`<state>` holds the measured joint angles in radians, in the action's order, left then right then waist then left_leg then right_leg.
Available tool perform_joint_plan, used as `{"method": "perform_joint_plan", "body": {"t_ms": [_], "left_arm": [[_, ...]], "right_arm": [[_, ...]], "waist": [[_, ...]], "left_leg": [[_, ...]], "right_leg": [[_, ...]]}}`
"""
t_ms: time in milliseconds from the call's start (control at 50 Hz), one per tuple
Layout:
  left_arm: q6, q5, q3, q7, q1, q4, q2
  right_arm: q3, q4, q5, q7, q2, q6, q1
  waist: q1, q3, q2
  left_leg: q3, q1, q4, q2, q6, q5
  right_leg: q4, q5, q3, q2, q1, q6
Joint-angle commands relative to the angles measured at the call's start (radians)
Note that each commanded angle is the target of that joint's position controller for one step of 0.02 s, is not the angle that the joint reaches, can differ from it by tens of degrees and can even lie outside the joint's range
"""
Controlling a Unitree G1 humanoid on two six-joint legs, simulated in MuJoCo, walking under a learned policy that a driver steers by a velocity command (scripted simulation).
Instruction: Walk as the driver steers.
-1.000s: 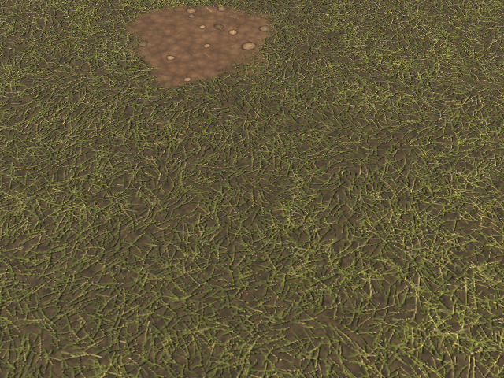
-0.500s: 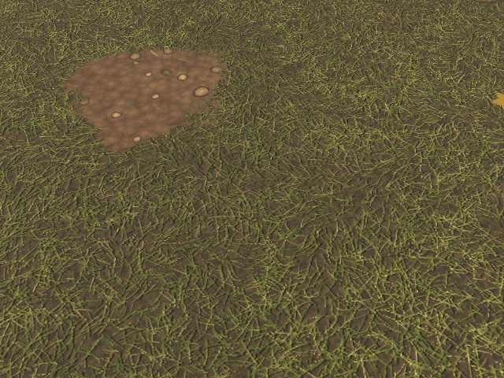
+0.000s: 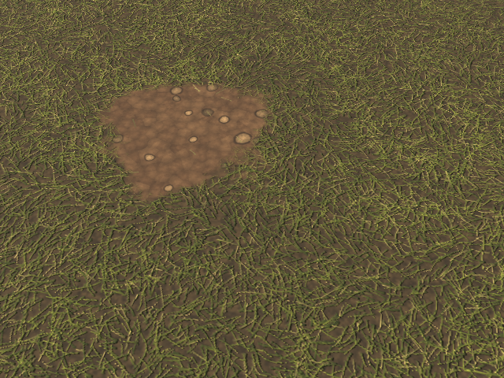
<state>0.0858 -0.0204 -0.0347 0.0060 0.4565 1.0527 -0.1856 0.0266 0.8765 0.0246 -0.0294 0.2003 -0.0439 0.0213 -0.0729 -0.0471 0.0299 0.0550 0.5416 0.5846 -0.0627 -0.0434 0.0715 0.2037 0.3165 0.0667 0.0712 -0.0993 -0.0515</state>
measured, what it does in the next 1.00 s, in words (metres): walks ahead, turning right: left foot, then right foot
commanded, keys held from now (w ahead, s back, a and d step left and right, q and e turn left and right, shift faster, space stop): w+e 0.86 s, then e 0.04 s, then q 0.10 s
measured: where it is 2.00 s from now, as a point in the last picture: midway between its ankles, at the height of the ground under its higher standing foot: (344, 342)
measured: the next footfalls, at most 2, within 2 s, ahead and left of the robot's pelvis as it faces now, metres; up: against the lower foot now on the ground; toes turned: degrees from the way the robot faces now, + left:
left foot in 0.04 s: +0.20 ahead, +0.11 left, +0.00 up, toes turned +2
right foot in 0.60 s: +0.43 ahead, -0.13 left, +0.00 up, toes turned -25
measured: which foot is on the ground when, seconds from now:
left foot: up 0.00-0.02, down 0.04-0.62, up 0.64-1.00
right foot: down 0.00-0.06, up 0.08-0.58, down 0.60-1.00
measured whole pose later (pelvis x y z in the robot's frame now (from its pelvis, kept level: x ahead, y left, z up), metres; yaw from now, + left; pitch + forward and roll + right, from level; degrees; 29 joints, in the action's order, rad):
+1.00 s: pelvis +0.49 -0.11 +0.01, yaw -32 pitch +1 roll +0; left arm 0.05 0.00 -0.07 0.01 0.38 0.91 -0.26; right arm 0.04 0.78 0.03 -0.02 0.25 -0.03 0.07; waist -0.06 -0.06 0.05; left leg 0.00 0.65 0.75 -0.09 0.03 0.05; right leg 0.28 0.26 -0.09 0.15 0.03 -0.13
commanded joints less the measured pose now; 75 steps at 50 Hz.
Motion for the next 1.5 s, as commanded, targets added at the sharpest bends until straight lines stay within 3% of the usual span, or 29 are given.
{"method": "perform_joint_plan", "body": {"t_ms": [20,40,60,80,100,140,180,300,480,540,580,600,620,640,660,700,760,860,900,1040,1100,1120,1140,1160,1180,1220,1240,1400,1500], "left_arm": [[0.002,-0.005,-0.036,0.010,-0.012,-0.032,-0.181],[0.000,0.000,-0.034,0.006,-0.031,-0.036,-0.174],[0.004,0.012,-0.022,0.001,-0.034,-0.067,-0.137],[-0.001,0.051,-0.001,0.000,0.097,-0.085,-0.021],[-0.013,0.022,-0.031,0.008,0.046,-0.069,-0.139],[-0.016,0.018,-0.036,-0.003,-0.066,-0.093,-0.113],[-0.040,-0.005,-0.040,-0.017,-0.071,-0.094,-0.093],[-0.083,-0.011,-0.040,-0.045,-0.209,-0.156,-0.065],[-0.077,-0.017,-0.018,-0.072,-0.481,-0.276,-0.065],[-0.076,-0.020,-0.029,-0.066,-0.443,-0.277,-0.087],[-0.069,-0.019,-0.049,-0.054,-0.285,-0.236,-0.119],[-0.058,-0.027,-0.069,-0.041,-0.133,-0.189,-0.152],[-0.055,-0.040,-0.103,-0.025,-0.033,-0.174,-0.264],[-0.066,-0.013,-0.119,-0.023,-0.083,-0.200,-0.350],[-0.078,0.002,-0.112,-0.017,-0.081,-0.196,-0.326],[-0.068,0.010,-0.086,-0.007,-0.178,-0.195,-0.225],[-0.038,0.024,-0.066,-0.002,-0.216,-0.207,-0.179],[-0.023,0.023,-0.072,-0.008,-0.100,-0.194,-0.221],[-0.027,0.022,-0.071,-0.005,-0.061,-0.191,-0.223],[-0.030,0.001,-0.036,0.017,-0.016,-0.156,-0.173],[-0.023,-0.001,-0.042,0.029,-0.094,-0.160,-0.214],[-0.017,0.007,-0.042,0.028,-0.114,-0.173,-0.220],[-0.014,0.024,-0.032,0.030,-0.016,-0.197,-0.166],[-0.027,0.030,-0.030,0.027,0.075,-0.176,-0.149],[-0.043,-0.010,-0.032,0.025,0.018,-0.168,-0.187],[-0.060,-0.021,-0.033,0.016,-0.115,-0.198,-0.182],[-0.076,-0.020,-0.032,0.013,-0.137,-0.214,-0.175],[-0.127,-0.009,-0.022,0.027,-0.224,-0.257,-0.153],[-0.117,0.007,-0.018,0.036,-0.273,-0.284,-0.152]], "right_arm": [[0.032,-0.038,-0.001,0.013,0.108,-0.032,0.073],[0.046,0.015,0.007,0.024,0.133,-0.045,0.236],[0.068,0.046,0.033,0.039,0.211,-0.056,0.414],[0.095,0.047,0.042,0.038,0.317,-0.049,0.458],[0.082,0.026,0.014,0.032,0.247,-0.033,0.381],[0.049,0.003,0.006,0.029,0.125,-0.039,0.228],[0.037,0.019,-0.001,0.039,0.084,-0.050,0.215],[0.042,0.057,-0.009,0.044,0.103,-0.081,0.311],[0.049,0.095,-0.004,0.056,0.138,-0.065,0.418],[0.058,0.097,-0.001,0.064,0.170,-0.045,0.412],[0.067,0.090,-0.001,0.061,0.202,-0.024,0.401],[0.068,0.076,-0.005,0.056,0.205,-0.016,0.385],[0.053,0.029,-0.017,0.049,0.143,-0.018,0.393],[0.052,-0.049,-0.016,0.031,0.112,-0.031,0.354],[0.058,-0.075,-0.007,0.026,0.159,-0.041,0.226],[0.049,-0.061,-0.017,0.027,0.133,-0.059,0.242],[0.049,-0.056,0.026,0.022,0.124,-0.009,0.283],[0.043,-0.124,0.021,0.014,0.120,0.019,0.117],[0.041,-0.149,0.016,0.016,0.126,0.018,0.056],[0.011,-0.141,0.001,0.014,0.102,-0.007,0.026],[0.029,-0.053,0.004,0.028,0.156,-0.032,0.267],[0.034,-0.020,0.006,0.033,0.177,-0.046,0.365],[0.055,-0.027,0.009,0.033,0.276,-0.048,0.403],[0.055,-0.036,-0.024,0.024,0.261,-0.025,0.369],[0.053,-0.063,-0.048,0.014,0.226,-0.013,0.293],[0.037,-0.083,-0.034,0.020,0.160,0.008,0.194],[0.037,-0.076,-0.032,0.025,0.157,0.016,0.195],[0.073,-0.087,-0.008,0.026,0.219,0.058,0.223],[0.090,-0.100,-0.002,0.026,0.230,0.080,0.228]], "waist": [[0.099,0.000,-0.099],[0.169,0.089,-0.059],[0.225,0.225,0.027],[0.169,0.350,0.267],[0.158,0.301,0.107],[0.106,0.084,0.019],[0.066,0.033,0.056],[0.054,-0.007,0.039],[0.108,-0.065,0.038],[0.077,-0.026,0.067],[0.014,0.069,0.074],[-0.057,0.152,0.028],[-0.080,0.255,-0.111],[-0.018,0.300,-0.253],[-0.044,0.213,-0.080],[0.043,0.045,0.001],[0.105,0.056,-0.022],[0.058,0.013,-0.058],[0.040,-0.001,-0.066],[0.007,0.038,-0.122],[0.131,0.095,-0.112],[0.177,0.147,-0.064],[0.127,0.262,0.138],[0.076,0.390,0.209],[0.069,0.310,0.057],[0.057,0.117,-0.024],[0.047,0.084,-0.008],[0.076,0.103,0.092],[0.104,0.094,0.101]], "left_leg": [[0.008,-0.148,-0.078,0.054,-0.033,0.094],[0.013,-0.365,-0.147,0.065,-0.055,0.050],[-0.173,-0.636,-0.159,-0.119,-0.100,0.124],[-0.609,-0.885,-0.261,-0.402,-0.207,0.204],[-0.655,-0.787,-0.308,-0.374,-0.194,0.274],[-0.377,-0.537,-0.369,-0.293,-0.141,0.196],[-0.212,-0.426,-0.407,-0.224,-0.092,0.088],[-0.017,-0.432,-0.455,-0.206,-0.094,-0.064],[0.169,-0.583,-0.410,-0.219,-0.083,-0.292],[0.218,-0.657,-0.257,-0.228,-0.068,-0.663],[0.231,-0.658,0.011,-0.227,-0.064,-0.809],[0.247,-0.550,0.250,-0.209,-0.036,-0.670],[0.245,-0.241,0.585,-0.148,0.009,-0.213],[0.092,0.112,0.876,0.081,0.062,0.489],[-0.063,0.220,0.874,0.021,0.051,0.402],[-0.072,0.155,0.697,-0.057,0.040,0.255],[-0.076,0.020,0.578,-0.074,0.074,0.235],[-0.053,0.130,0.389,-0.063,0.109,0.093],[-0.050,0.155,0.309,-0.041,0.112,0.047],[0.020,-0.043,0.016,0.055,0.018,-0.074],[-0.001,-0.259,-0.136,0.095,-0.047,-0.069],[-0.065,-0.426,-0.186,0.032,-0.069,-0.348],[-0.340,-0.673,-0.058,-0.231,-0.201,-0.969],[-0.585,-0.766,-0.117,-0.357,-0.355,-1.133],[-0.550,-0.655,-0.169,-0.311,-0.347,-0.900],[-0.410,-0.431,-0.252,-0.203,-0.279,-0.554],[-0.369,-0.355,-0.284,-0.158,-0.247,-0.447],[-0.424,-0.247,-0.371,-0.061,-0.179,0.220],[-0.512,-0.268,-0.368,-0.058,-0.155,0.307]], "right_leg": [[0.156,-0.789,-0.148,-0.287,0.035,-0.120],[0.339,-0.784,-0.114,-0.237,0.096,-0.099],[0.613,-0.523,-0.077,-0.175,0.282,-0.078],[0.950,0.155,0.000,-0.002,0.628,-0.036],[1.049,0.181,-0.114,-0.049,0.692,-0.054],[1.010,0.024,-0.124,-0.130,0.693,-0.054],[0.960,-0.024,-0.115,-0.162,0.641,-0.038],[0.889,-0.184,-0.081,-0.187,0.764,-0.006],[0.477,-0.268,0.053,-0.141,0.727,-0.045],[0.437,-0.131,0.103,-0.069,0.625,-0.098],[0.393,-0.045,0.118,0.006,0.451,-0.145],[0.301,-0.082,0.082,0.021,0.238,-0.178],[0.257,0.054,-0.248,-0.210,-0.045,-0.260],[0.093,-0.008,-0.796,-0.420,-0.195,-0.389],[0.056,-0.074,-0.700,-0.401,-0.144,-0.360],[0.041,-0.280,-0.467,-0.323,0.096,-0.278],[0.027,-0.466,-0.336,-0.222,0.223,-0.241],[-0.009,-0.448,-0.334,-0.184,0.224,-0.216],[0.034,-0.649,-0.325,-0.177,0.187,-0.189],[0.137,-0.967,-0.201,-0.166,0.077,-0.076],[0.369,-1.087,-0.184,-0.181,0.034,-0.051],[0.542,-0.896,-0.153,-0.132,0.110,-0.036],[0.877,-0.258,-0.083,-0.006,0.325,0.004],[1.066,0.271,-0.091,0.086,0.485,0.029],[1.125,0.218,-0.147,0.023,0.534,0.033],[1.065,0.150,-0.143,-0.037,0.588,0.043],[1.005,0.129,-0.140,-0.058,0.567,0.051],[0.745,0.073,-0.112,-0.052,0.548,0.093],[0.615,0.081,-0.124,-0.034,0.525,0.085]]}}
